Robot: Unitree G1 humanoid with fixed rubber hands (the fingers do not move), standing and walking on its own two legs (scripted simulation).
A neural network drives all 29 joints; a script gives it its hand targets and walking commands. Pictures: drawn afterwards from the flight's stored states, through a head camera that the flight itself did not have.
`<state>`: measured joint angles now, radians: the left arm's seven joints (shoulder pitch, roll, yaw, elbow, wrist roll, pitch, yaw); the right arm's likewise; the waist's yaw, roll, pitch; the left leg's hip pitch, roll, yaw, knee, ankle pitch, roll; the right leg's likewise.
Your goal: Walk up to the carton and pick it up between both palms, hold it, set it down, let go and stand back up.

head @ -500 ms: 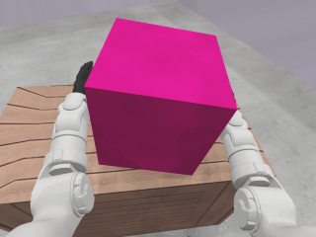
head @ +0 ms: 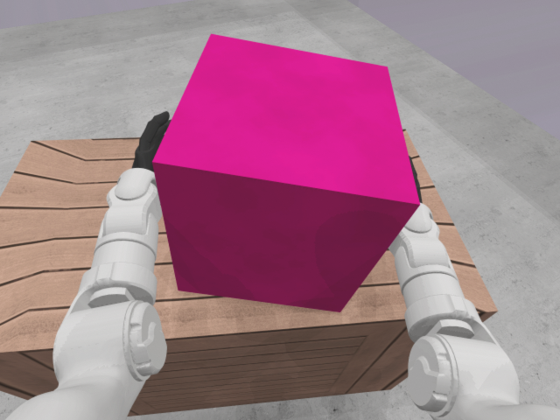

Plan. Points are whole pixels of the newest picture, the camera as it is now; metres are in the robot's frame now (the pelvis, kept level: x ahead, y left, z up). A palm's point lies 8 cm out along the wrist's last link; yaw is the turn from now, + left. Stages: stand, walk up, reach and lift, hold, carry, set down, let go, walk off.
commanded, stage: set down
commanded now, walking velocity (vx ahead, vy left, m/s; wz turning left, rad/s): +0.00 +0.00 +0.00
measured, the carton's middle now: (279, 181) +0.46 +0.01 +0.07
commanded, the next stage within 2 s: none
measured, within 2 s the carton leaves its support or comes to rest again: rests again in 1.08 s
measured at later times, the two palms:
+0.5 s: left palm (152, 178) +0.43 +0.19 +0.11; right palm (403, 209) +0.39 -0.17 +0.08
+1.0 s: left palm (148, 183) +0.43 +0.20 +0.10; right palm (399, 209) +0.39 -0.17 +0.08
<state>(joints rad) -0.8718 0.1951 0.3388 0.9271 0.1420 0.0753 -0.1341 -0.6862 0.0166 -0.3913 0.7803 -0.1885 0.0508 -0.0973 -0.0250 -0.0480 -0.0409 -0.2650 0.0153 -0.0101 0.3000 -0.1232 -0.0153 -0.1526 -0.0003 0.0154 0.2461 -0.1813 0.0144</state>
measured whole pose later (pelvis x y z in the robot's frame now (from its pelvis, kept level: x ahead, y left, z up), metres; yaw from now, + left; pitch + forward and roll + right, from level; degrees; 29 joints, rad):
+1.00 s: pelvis -0.01 +0.01 +0.00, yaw +0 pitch +6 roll -1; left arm -0.88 0.18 0.41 1.02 0.22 -0.06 -0.15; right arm -0.70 0.06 -0.54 0.81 -0.31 -0.06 -0.05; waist -0.01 -0.05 -0.02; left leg -0.29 0.01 0.00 0.31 -0.12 -0.01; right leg -0.19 -0.01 0.02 0.26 -0.18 0.02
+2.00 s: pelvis -0.01 +0.01 -0.01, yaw -1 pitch +17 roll -2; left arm -0.97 0.34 -0.03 1.40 -0.24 -0.23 -0.01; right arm -0.83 -0.11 -0.10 1.17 0.16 -0.15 -0.14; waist -0.05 0.01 -0.20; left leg -0.61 0.04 0.00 0.49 -0.17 -0.01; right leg -0.49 0.02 0.02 0.41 -0.21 0.02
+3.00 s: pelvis -0.03 +0.01 -0.01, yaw +0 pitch +9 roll -2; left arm -1.18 0.56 -0.18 1.12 -0.45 0.26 -0.05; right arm -1.09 -0.39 0.02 1.05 0.47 0.27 -0.08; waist -0.08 -0.01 -0.12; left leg -0.47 0.03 -0.02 0.43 -0.13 -0.01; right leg -0.34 0.02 0.00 0.35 -0.17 0.02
